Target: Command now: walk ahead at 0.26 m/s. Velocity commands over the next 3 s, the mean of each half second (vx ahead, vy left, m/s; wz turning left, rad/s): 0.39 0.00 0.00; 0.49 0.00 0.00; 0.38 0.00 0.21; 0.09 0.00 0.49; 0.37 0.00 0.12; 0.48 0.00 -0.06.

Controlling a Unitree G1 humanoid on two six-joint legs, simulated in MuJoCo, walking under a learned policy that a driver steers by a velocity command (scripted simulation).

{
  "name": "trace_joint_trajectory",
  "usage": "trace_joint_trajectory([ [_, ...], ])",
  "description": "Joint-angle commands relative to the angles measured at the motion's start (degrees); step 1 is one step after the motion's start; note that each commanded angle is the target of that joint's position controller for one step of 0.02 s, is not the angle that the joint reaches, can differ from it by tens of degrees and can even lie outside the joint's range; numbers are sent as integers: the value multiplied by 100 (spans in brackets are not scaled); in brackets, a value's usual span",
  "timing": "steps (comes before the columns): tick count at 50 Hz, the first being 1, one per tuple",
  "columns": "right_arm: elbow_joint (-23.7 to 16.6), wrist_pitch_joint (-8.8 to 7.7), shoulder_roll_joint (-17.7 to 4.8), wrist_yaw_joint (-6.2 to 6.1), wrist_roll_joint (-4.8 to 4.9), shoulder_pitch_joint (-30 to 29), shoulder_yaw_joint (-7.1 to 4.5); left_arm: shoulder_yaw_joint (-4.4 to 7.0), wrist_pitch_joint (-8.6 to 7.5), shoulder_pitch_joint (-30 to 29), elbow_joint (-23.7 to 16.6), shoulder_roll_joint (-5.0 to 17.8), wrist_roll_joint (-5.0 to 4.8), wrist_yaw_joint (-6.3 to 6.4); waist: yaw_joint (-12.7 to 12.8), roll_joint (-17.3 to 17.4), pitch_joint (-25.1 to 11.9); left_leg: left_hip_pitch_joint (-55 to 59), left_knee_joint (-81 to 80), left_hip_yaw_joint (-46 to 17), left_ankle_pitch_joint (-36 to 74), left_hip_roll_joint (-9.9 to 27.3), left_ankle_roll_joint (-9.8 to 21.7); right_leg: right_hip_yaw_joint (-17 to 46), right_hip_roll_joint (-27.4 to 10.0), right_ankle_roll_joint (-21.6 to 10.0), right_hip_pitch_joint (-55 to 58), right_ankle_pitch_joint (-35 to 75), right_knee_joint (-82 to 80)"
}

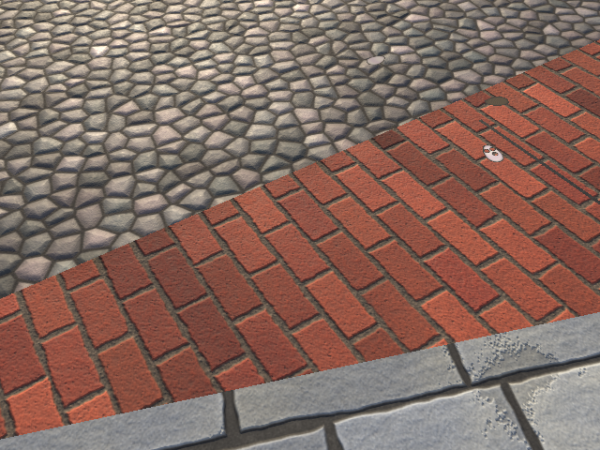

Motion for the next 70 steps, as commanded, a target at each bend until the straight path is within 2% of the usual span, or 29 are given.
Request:
trace_joint_trajectory([
  [1,-245,-187,-947,1,29,224,-222,91,-334,-615,-582,461,-96,-131,-58,696,1192,25,-2036,-2643,-1795,2057,1143,308,-485,-261,-1870,-449,666],
  [6,-431,-127,-998,69,129,-147,-229,252,-406,865,27,422,-70,-205,638,347,462,-1482,-747,-804,-508,853,570,-630,359,-41,1674,1230,-1500],
  [7,-527,-174,-733,102,86,-352,-146,343,-398,1476,116,667,-51,-176,917,-371,320,-2041,741,-284,97,449,296,417,-315,-247,2329,798,-2047],
  [8,-754,-286,-262,106,20,-370,-32,485,-427,2184,109,1438,-49,-168,998,-1957,-52,-3215,2861,295,-687,-201,-52,3088,-1814,-1016,3072,124,-3084],
  [9,-846,-386,-307,114,139,-432,-51,369,-532,2051,108,1235,88,-223,811,-1572,-27,-3746,4138,-526,-1134,-120,54,4535,-2333,-1498,2770,-882,-3584],
  [10,-932,-463,-497,155,253,-614,-84,273,-611,1400,-87,967,72,-242,551,-920,538,-4270,4623,-719,-627,264,229,4033,-2278,-1381,2426,-1109,-3551],
  [12,-884,-536,-679,187,139,-693,-156,143,-631,605,-372,699,69,-327,268,-425,746,-4104,4260,-586,485,671,339,2559,-1701,-973,1926,70,-3608],
  [16,-877,-406,-573,276,40,-883,-217,62,-520,1027,-313,565,119,-246,225,-503,642,-3564,3332,-182,1213,785,79,1041,-1103,-763,1747,2474,-3663],
  [21,-1415,-390,-332,327,48,-2309,-87,96,-447,1186,-444,825,126,-96,470,-423,852,-3302,1337,116,2135,555,-133,520,-979,-799,1462,2876,-3927],
  [27,-1740,-463,-503,508,95,-2983,-78,195,-385,1449,-378,901,20,-64,388,-499,933,-2937,270,139,2113,326,190,295,-1338,-734,2344,3687,-3598],
  [29,-1646,-484,-782,514,87,-2443,-210,262,-329,1277,-449,1064,61,-59,-2,-742,386,-2028,299,303,1749,17,383,211,-1390,-610,2671,5665,-2808],
  [31,-1126,-442,-1264,432,102,-613,-466,241,-255,1029,-574,1040,117,-82,-909,-807,-719,545,364,203,1746,-10,728,-39,-1030,-330,1789,6252,-564],
  [32,-936,-413,-1789,378,-66,318,-599,85,-311,1509,-707,477,157,-151,-812,269,-1726,2919,358,-1991,1046,1508,1460,-169,-329,-51,-367,3881,1687],
  [33,-840,-385,-1625,397,-60,469,-520,-58,-484,1767,-609,52,47,-222,-636,1316,-2565,3644,-898,-4568,98,2440,2021,512,515,83,-1503,-482,3318],
  [35,-981,-427,-980,404,-13,-589,-317,151,-702,596,-1000,838,-227,-230,-474,659,-914,1980,-1274,-3180,260,1975,1423,733,-168,-179,-2264,8,3766],
  [36,-1035,-480,-824,439,-59,-1047,-257,177,-706,321,-1065,834,-172,-174,-233,69,-417,931,-1471,-2452,957,1776,1289,615,-458,-192,-2010,493,3357],
  [39,-911,-545,-572,485,-125,-1253,-182,243,-461,638,-1001,521,-36,-90,250,257,-71,-387,-1934,-1437,1407,1326,1165,592,-808,-192,-1159,874,2573],
  [43,-725,-548,-923,325,-118,-828,-243,293,-356,-129,-1334,622,49,-62,213,204,365,-561,-2307,-1016,1622,1290,1270,465,-948,54,-1862,1669,1492],
  [53,-396,-359,-1120,179,32,227,-303,183,-472,-2007,-1944,555,-30,-334,-344,242,607,803,-1889,-493,1912,1394,891,126,-473,23,-1948,2810,-1275],
  [56,-398,-263,-1236,149,35,102,-361,263,-525,-1697,-1967,793,-40,-408,-34,400,381,1233,-1304,-529,2958,1581,725,13,-274,-215,-1363,2156,-1522],
  [58,-484,-216,-1050,159,11,-59,-289,519,-541,-122,-1510,1268,-2,-353,717,303,-594,639,587,-167,4187,1079,445,-103,-87,-536,959,2216,-1589],
  [59,-641,-231,-773,172,-123,67,-164,642,-523,927,-1353,1787,79,-283,955,-577,-1560,-663,2611,114,2222,620,212,1443,-1411,-924,2755,2153,-1537],
  [60,-599,-361,-59,222,12,757,13,648,-515,1065,-1248,1943,116,-347,562,-1987,-2180,-2690,4230,-346,-1304,-354,-13,4081,-2434,-1705,4226,1032,-2454],
  [61,-562,-455,-836,216,179,295,-165,488,-539,850,-1323,1322,83,-351,727,-1153,-1700,-3254,4825,-1002,-1249,-27,87,3872,-2227,-1401,3825,581,-2673],
  [62,-711,-495,-1065,199,246,-200,-239,401,-561,277,-1450,1074,96,-327,631,-872,-889,-3411,4815,-899,-721,200,141,2824,-2096,-1127,2960,1599,-2697],
  [63,-698,-466,-985,135,196,-357,-252,337,-580,-221,-1541,938,142,-339,391,-370,-562,-3020,4574,-792,-289,455,67,2010,-1890,-997,2122,2916,-2757],
  [66,-583,-214,-622,89,102,-50,-323,283,-598,-588,-1462,645,263,-332,-59,-551,-246,-2125,3998,-691,118,638,-59,543,-1441,-813,984,4903,-2906],
  [69,-862,-54,-523,92,51,-335,-349,347,-571,-665,-1435,919,265,-167,-187,-510,-59,-2419,3463,-523,636,585,-187,-72,-1435,-944,793,5452,-3077],
  [70,-643,-283,198,436,-704,268,1,290,-739,-316,-1564,532,816,-239,-156,-302,-306,-2224,3597,-703,1068,725,-263,-90,-1717,-1525,855,5322,-3341],
])
Next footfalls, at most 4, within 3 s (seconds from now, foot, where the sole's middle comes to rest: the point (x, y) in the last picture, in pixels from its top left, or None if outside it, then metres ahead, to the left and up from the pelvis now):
0.14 right None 0.09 -0.14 -0.77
0.62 left None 0.47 0.09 -0.77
1.16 right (374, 355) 0.78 -0.16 -0.77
1.72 left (263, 314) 0.90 0.12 -0.77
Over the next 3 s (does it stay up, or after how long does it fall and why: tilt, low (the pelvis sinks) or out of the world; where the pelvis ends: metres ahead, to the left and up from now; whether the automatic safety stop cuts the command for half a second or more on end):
stays up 1.28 0.17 0.00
